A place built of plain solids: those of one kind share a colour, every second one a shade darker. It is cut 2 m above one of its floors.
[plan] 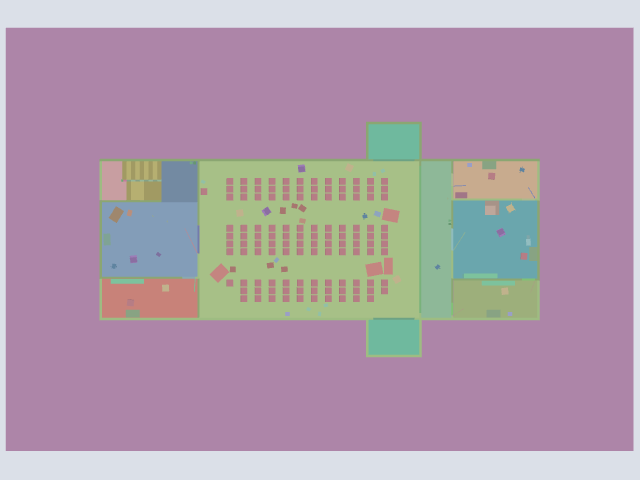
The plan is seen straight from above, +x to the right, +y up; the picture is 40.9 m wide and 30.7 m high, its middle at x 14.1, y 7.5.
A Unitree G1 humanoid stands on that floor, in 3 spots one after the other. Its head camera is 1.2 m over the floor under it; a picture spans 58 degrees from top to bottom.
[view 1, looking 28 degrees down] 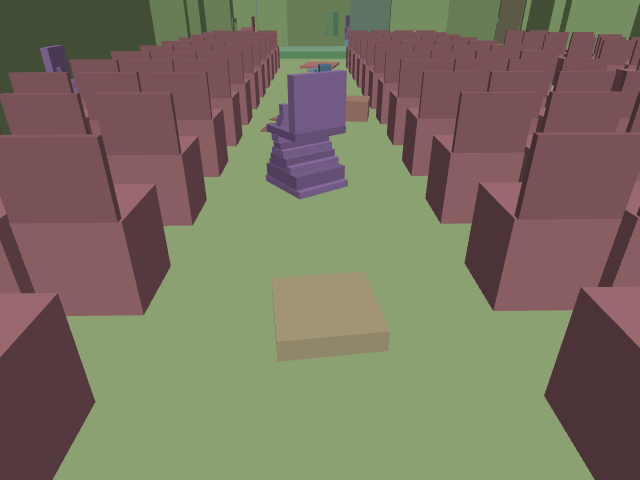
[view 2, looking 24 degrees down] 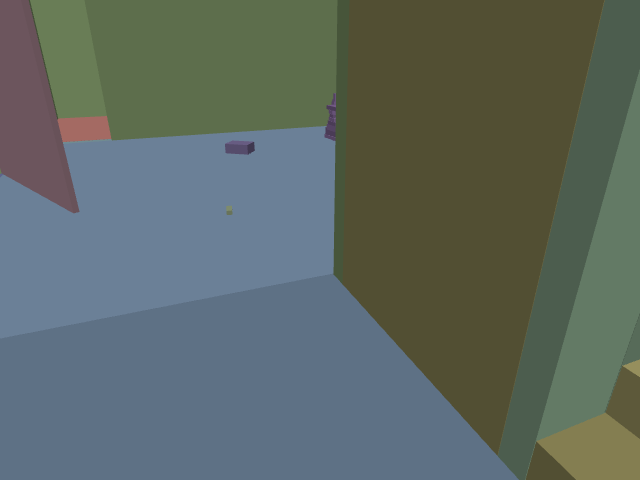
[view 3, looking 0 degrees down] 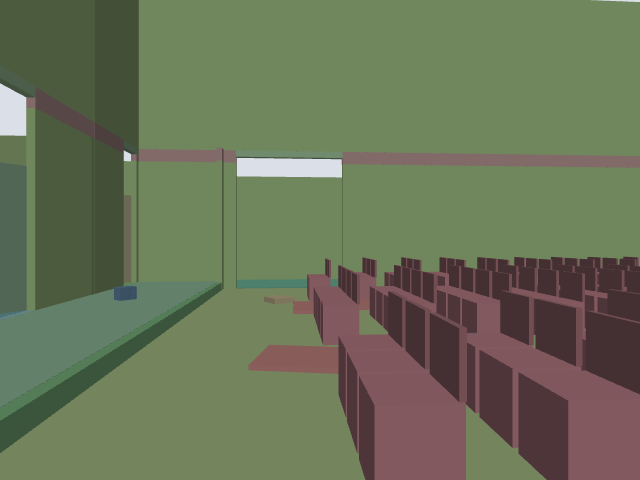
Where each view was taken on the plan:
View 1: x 7.47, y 9.28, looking -1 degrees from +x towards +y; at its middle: floor_nave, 2.56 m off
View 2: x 4.87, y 11.95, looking -112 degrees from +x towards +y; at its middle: floor_narthex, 2.95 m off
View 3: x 18.82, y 13.38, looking -94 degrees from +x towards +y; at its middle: wall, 13.25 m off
